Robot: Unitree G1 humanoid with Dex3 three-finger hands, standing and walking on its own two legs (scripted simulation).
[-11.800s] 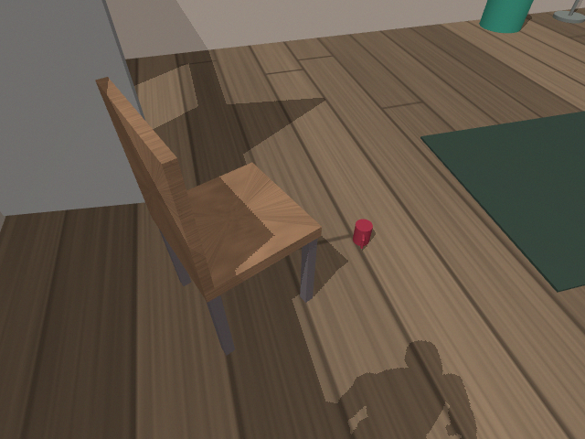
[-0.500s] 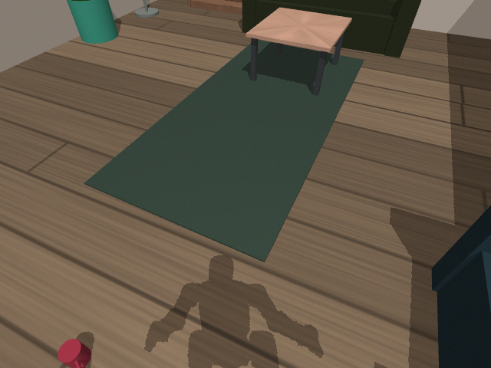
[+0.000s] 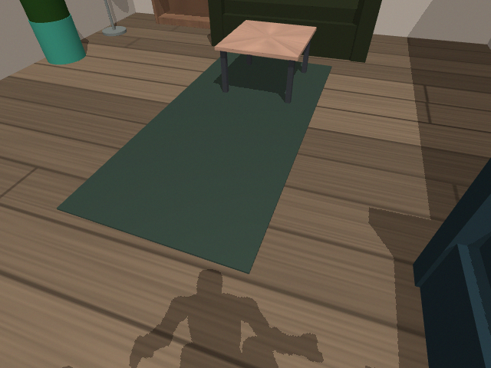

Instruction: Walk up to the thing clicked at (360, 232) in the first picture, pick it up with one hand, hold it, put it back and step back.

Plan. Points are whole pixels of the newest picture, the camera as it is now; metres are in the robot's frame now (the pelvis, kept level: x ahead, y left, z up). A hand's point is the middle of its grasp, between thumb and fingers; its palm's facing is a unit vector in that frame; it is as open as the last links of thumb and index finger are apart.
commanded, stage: walk up
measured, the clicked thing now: out of the picture +0.26 +0.65 -0.73
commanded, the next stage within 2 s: none
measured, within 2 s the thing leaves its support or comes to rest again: neither
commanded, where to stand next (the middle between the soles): +1.42 -0.22 m, yaw -11 degrees
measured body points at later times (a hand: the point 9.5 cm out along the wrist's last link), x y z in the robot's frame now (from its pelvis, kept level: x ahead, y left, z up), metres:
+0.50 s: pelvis +0.20 -0.07 +0.00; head +0.20 -0.07 +0.45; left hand +0.25 +0.24 -0.12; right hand +0.27 -0.41 -0.10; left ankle +0.36 +0.06 -0.70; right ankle +0.15 -0.18 -0.74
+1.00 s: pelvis +0.49 -0.07 -0.01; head +0.51 -0.09 +0.44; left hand +0.69 +0.21 -0.11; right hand +0.42 -0.40 -0.13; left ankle +0.41 +0.06 -0.74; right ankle +0.61 -0.24 -0.72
